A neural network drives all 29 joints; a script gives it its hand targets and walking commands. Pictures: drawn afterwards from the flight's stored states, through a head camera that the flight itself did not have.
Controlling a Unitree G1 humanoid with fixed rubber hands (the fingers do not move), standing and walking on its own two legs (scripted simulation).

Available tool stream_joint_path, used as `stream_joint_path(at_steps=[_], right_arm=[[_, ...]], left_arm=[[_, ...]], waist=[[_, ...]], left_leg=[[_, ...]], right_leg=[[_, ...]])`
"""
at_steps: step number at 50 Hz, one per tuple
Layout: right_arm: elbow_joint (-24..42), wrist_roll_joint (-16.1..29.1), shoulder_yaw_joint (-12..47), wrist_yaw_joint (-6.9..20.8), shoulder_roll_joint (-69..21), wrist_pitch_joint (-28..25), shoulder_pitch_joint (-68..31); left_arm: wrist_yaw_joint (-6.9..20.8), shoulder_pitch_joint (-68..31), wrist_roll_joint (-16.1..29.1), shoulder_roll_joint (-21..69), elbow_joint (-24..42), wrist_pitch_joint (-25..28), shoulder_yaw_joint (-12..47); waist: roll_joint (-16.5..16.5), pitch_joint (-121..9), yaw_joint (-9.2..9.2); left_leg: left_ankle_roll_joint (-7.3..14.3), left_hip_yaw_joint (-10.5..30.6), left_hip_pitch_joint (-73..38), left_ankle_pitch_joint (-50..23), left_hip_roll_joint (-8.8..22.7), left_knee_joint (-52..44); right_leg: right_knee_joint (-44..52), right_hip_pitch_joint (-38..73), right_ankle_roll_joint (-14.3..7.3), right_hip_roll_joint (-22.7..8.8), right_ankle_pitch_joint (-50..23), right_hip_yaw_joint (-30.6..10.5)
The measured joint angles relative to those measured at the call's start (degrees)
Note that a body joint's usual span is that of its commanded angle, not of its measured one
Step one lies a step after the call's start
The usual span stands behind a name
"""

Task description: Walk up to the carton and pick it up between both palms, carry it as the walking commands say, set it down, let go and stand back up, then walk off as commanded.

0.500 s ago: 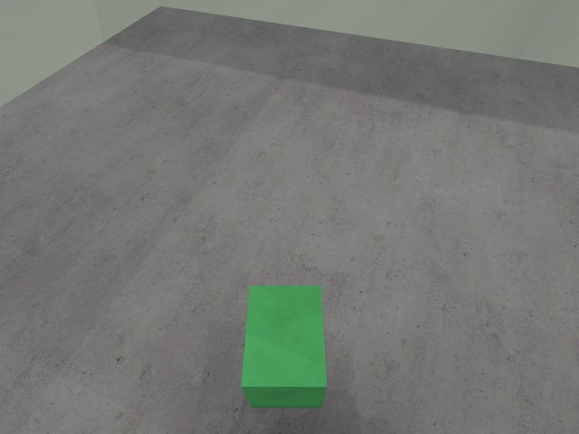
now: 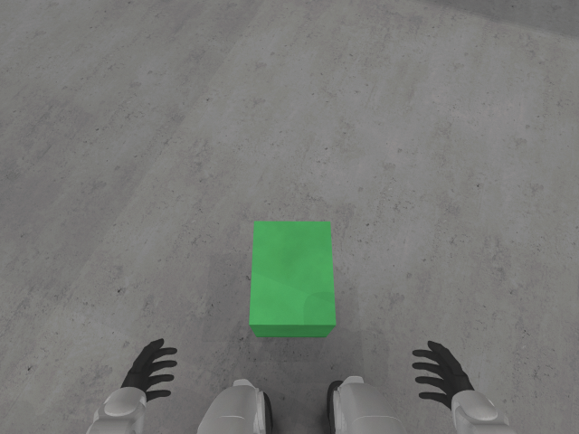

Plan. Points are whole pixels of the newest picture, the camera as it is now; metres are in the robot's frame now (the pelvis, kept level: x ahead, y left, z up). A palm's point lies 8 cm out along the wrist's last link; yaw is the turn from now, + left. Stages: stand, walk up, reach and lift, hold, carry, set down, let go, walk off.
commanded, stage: reach and lift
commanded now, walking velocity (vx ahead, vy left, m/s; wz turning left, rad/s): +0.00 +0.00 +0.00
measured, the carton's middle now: (291, 282) +0.46 +0.01 -0.62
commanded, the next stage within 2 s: none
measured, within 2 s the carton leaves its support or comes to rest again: neither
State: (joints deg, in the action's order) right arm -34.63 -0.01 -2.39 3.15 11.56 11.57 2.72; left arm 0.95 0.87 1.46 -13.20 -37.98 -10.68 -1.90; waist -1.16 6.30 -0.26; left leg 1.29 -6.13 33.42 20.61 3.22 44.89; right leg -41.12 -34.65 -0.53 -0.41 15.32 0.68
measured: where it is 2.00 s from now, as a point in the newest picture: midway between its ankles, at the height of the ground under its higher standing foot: outside the picture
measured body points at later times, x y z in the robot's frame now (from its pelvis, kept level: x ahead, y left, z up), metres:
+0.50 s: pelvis -0.07 -0.03 -0.06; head +0.13 -0.05 +0.34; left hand +0.32 +0.19 -0.14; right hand +0.32 -0.23 -0.17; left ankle +0.02 +0.09 -0.71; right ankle +0.05 -0.14 -0.71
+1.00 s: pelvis -0.04 -0.01 -0.08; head +0.24 -0.02 +0.27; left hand +0.46 +0.19 -0.17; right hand +0.44 -0.19 -0.20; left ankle +0.02 +0.09 -0.71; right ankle +0.05 -0.14 -0.71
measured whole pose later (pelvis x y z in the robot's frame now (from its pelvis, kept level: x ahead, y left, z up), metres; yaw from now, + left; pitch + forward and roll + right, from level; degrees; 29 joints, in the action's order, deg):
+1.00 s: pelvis -0.04 -0.01 -0.08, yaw +1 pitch +38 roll +0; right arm -46.2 1.6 -11.6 -4.2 11.6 6.7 -53.9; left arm -0.7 -56.0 3.8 -15.4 -46.4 -5.0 -12.9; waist -1.3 0.5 -0.3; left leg 1.4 -4.0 80.8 20.8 1.9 63.6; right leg -61.1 -82.3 -0.5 -1.1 16.8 0.7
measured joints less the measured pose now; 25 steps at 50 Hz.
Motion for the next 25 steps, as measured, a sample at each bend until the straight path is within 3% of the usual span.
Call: stream_joint_path(at_steps=[6, 14, 20, 25], right_arm=[[-0.03, -0.01, -3.06, 0.09, 0.00, -3.92, -6.47], [-0.10, -0.02, -3.54, -1.45, -0.02, -0.44, -19.75], [-2.79, -0.03, -3.55, -3.90, -0.02, 5.31, -29.64], [-4.48, -0.03, -3.55, -6.57, -0.03, 7.24, -38.34]], left_arm=[[-1.98, -4.82, 1.70, 0.00, 1.11, 2.84, -1.19], [-2.32, -15.92, 2.03, -0.02, 1.50, -0.78, -2.48], [-0.65, -26.72, 2.07, -0.03, 1.06, -4.83, -5.62], [2.05, -38.07, 2.07, -0.15, -5.65, -4.96, -9.75]], waist=[[1.57, -0.04, -0.01], [0.66, -0.14, 0.00], [-1.04, -0.09, 0.00], [-0.62, 0.12, 0.02]], left_leg=[[0.18, 0.06, 10.40, 0.09, -0.38, 5.84], [0.18, 0.27, 17.35, -0.63, -0.37, 10.76], [0.18, 0.48, 21.34, -0.66, -0.37, 12.90], [0.18, 1.19, 27.54, -0.66, -0.37, 15.28]], right_leg=[[-7.01, -10.84, 0.00, -0.81, 1.17, 0.00], [-13.63, -18.60, 0.00, -1.13, 1.37, 0.00], [-16.30, -22.87, 0.00, -1.12, 1.37, 0.00], [-18.37, -29.02, 0.00, -0.54, 1.37, 0.01]])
